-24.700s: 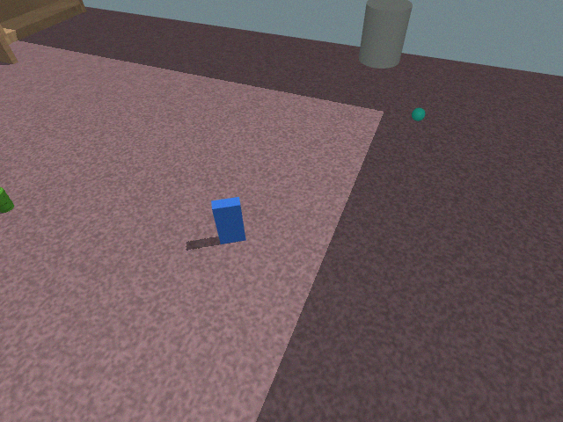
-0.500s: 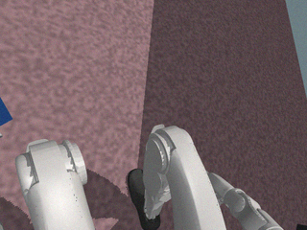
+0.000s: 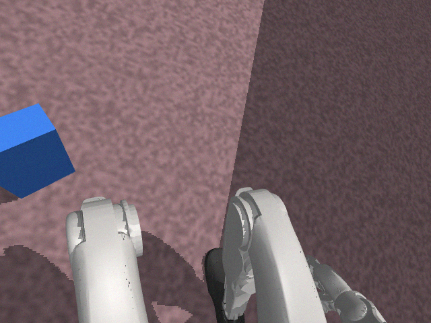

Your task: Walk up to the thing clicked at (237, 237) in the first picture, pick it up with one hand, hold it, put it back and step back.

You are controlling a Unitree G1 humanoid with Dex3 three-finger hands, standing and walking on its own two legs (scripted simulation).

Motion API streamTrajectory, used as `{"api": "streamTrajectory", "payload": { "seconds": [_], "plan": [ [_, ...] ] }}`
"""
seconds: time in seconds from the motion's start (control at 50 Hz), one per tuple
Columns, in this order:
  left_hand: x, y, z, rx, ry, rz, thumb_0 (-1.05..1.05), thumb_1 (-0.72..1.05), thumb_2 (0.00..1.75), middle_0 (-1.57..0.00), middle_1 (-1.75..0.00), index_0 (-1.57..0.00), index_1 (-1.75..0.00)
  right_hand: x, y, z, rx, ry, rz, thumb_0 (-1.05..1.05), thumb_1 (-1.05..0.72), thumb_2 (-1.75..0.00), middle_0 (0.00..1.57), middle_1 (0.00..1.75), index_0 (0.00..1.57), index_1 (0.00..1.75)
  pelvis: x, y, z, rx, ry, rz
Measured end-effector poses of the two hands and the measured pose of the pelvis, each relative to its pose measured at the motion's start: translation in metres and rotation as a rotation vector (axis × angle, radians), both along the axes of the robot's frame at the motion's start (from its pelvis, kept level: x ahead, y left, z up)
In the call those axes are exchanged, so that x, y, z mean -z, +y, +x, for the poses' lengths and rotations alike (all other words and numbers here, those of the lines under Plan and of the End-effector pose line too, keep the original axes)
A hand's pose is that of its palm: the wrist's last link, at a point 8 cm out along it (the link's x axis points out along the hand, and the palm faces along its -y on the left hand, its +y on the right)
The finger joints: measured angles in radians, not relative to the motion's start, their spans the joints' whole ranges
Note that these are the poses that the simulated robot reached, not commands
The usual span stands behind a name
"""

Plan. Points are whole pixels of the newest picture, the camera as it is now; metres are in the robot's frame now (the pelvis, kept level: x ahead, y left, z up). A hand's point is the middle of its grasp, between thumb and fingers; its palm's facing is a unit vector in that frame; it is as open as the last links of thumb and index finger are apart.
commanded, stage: rise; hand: left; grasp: from the side
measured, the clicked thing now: (28, 158) +0.41 +0.32 -0.18
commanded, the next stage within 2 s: home in 0.06 s
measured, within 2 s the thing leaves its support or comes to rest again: neither
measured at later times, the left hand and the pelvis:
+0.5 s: hand out of the picture +0.27 +0.41 +0.06, palm faces +0.40 -0.75 -0.53, open 17.4 cm; pelvis +0.01 -0.01 +0.13, yaw +8 degrees
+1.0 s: hand out of the picture +0.23 +0.29 +0.26, palm faces +0.38 -0.84 -0.39, open 17.5 cm; pelvis +0.07 +0.00 +0.35, yaw +13 degrees
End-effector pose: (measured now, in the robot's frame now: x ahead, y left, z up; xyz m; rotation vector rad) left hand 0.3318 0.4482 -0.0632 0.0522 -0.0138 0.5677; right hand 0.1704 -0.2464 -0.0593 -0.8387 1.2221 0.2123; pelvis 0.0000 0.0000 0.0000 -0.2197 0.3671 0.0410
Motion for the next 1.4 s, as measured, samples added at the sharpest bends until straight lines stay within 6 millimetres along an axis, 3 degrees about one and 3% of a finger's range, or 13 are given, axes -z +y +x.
{"api": "streamTrajectory", "payload": {
  "seconds": [0.04,0.12,0.18,0.32,0.42,0.56,0.78,0.9,1.0,1.12,1.22,1.32,1.4],
  "plan": [
    [-0.006,0.003,-0.006,0.002,0.013,-0.008,-0.01,-0.6,0.02,-0.04,-0.05,-0.08,-0.02,0.002,0.0,0.002,0.014,-0.01,0.019,0.01,-0.89,-0.89,0.21,0.3,0.21,0.3,-0.002,-0.001,0.0,-0.003,0.012,0.007],
    [-0.009,0.009,-0.018,0.023,0.197,0.015,-0.01,-0.55,0.02,-0.04,-0.04,-0.07,-0.01,0.003,-0.001,0.006,0.103,-0.034,0.058,0.01,-0.87,-0.89,0.21,0.3,0.21,0.3,-0.01,-0.003,0.0,-0.013,0.046,0.028],
    [-0.021,0.013,-0.029,0.015,0.303,0.041,-0.01,-0.51,0.02,-0.05,-0.04,-0.07,-0.02,0.001,-0.001,0.008,0.157,-0.033,0.085,0.01,-0.88,-0.89,0.21,0.3,0.21,0.3,-0.021,-0.005,0.001,-0.025,0.08,0.041],
    [-0.088,0.029,-0.059,-0.071,0.471,0.158,-0.01,-0.5,0.05,-0.06,-0.05,-0.06,-0.04,-0.011,0.0,0.01,0.271,-0.038,0.144,0.01,-0.9,-0.9,0.2,0.3,0.21,0.3,-0.054,-0.009,0.002,-0.052,0.153,0.069],
    [-0.129,0.017,-0.084,-0.1,0.6,0.191,-0.01,-0.51,0.06,-0.05,-0.05,-0.06,-0.05,-0.032,0.004,0.016,0.319,-0.052,0.196,0.01,-0.9,-0.9,0.2,0.3,0.2,0.3,-0.089,-0.01,0.003,-0.064,0.199,0.087],
    [-0.177,-0.032,-0.11,-0.065,0.725,0.149,-0.01,-0.52,0.07,-0.06,-0.06,-0.06,-0.05,-0.091,0.017,0.043,0.33,-0.125,0.261,0.01,-0.9,-0.9,0.2,0.3,0.2,0.3,-0.155,-0.012,0.011,-0.085,0.217,0.111],
    [-0.273,-0.081,-0.128,-0.08,0.787,0.038,-0.01,-0.52,0.07,-0.06,-0.06,-0.06,-0.06,-0.224,0.031,0.097,0.298,-0.348,0.31,0.01,-0.9,-0.9,0.2,0.3,0.2,0.3,-0.262,-0.011,0.039,-0.128,0.134,0.137],
    [-0.32,-0.107,-0.134,-0.064,0.813,-0.025,-0.01,-0.53,0.07,-0.06,-0.05,-0.06,-0.05,-0.289,0.036,0.109,0.293,-0.437,0.323,0.01,-0.9,-0.9,0.2,0.3,0.2,0.3,-0.313,-0.006,0.055,-0.15,0.061,0.15],
    [-0.357,-0.129,-0.138,-0.038,0.825,-0.064,-0.01,-0.55,0.05,-0.05,-0.05,-0.05,-0.05,-0.332,0.041,0.109,0.305,-0.481,0.33,0.01,-0.9,-0.9,0.2,0.3,0.2,0.3,-0.35,-0.002,0.067,-0.168,-0.007,0.162],
    [-0.405,-0.152,-0.14,0.007,0.805,-0.073,-0.01,-0.57,0.04,-0.05,-0.05,-0.05,-0.05,-0.369,0.048,0.106,0.328,-0.522,0.351,0.01,-0.9,-0.9,0.2,0.3,0.2,0.3,-0.384,0.004,0.08,-0.182,-0.085,0.178],
    [-0.437,-0.171,-0.142,0.051,0.771,-0.081,-0.01,-0.57,0.04,-0.05,-0.05,-0.05,-0.05,-0.388,0.054,0.107,0.343,-0.564,0.378,0.01,-0.9,-0.9,0.2,0.3,0.2,0.3,-0.401,0.008,0.089,-0.186,-0.134,0.19],
    [-0.455,-0.182,-0.145,0.075,0.738,-0.089,-0.01,-0.57,0.04,-0.05,-0.05,-0.05,-0.05,-0.4,0.059,0.114,0.33,-0.601,0.406,0.01,-0.9,-0.9,0.2,0.3,0.2,0.3,-0.41,0.009,0.093,-0.189,-0.167,0.198],
    [-0.459,-0.185,-0.149,0.078,0.739,-0.097,-0.01,-0.56,0.05,-0.05,-0.05,-0.05,-0.05,-0.406,0.062,0.122,0.307,-0.626,0.425,0.02,-0.9,-0.9,0.2,0.3,0.2,0.3,-0.413,0.008,0.093,-0.191,-0.181,0.204]
  ]
}}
